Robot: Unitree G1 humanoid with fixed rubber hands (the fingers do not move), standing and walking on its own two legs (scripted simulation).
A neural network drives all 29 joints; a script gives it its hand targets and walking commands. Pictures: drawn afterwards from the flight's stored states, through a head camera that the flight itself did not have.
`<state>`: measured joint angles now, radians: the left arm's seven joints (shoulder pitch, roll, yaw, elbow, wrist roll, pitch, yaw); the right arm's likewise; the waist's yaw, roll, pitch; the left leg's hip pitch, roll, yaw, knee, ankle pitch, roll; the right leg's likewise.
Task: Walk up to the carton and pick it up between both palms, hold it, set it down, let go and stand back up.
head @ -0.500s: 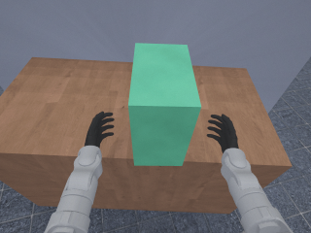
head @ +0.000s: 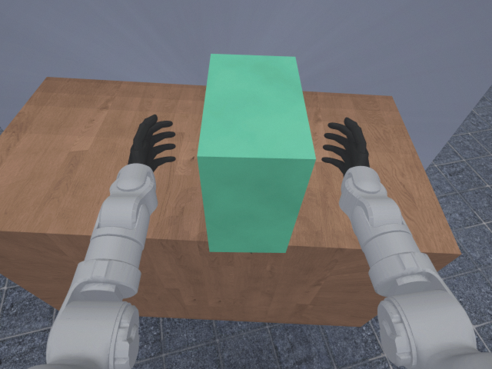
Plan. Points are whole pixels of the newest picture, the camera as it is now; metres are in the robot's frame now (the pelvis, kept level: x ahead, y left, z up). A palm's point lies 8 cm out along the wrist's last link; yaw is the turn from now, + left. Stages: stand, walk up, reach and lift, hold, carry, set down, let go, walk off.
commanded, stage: reach and lift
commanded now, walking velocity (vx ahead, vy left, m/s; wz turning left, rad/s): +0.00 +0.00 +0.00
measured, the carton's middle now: (250, 159) +0.50 +0.01 +0.02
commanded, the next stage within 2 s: none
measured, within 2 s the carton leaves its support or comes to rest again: neither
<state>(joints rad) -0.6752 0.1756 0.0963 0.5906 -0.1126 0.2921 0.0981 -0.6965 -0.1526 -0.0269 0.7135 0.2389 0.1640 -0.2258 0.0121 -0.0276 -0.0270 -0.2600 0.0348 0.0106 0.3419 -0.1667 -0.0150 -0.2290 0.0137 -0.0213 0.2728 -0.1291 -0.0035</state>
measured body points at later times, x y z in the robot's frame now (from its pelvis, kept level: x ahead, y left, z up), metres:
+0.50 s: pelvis +0.00 +0.00 +0.00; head +0.05 +0.01 +0.45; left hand +0.47 +0.18 +0.16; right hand +0.47 -0.17 +0.16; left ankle +0.00 +0.13 -0.75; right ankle +0.00 -0.12 -0.75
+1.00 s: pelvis +0.00 +0.00 +0.00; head +0.07 +0.02 +0.44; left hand +0.51 +0.19 +0.19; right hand +0.50 -0.17 +0.20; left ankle +0.00 +0.13 -0.75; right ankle +0.00 -0.12 -0.75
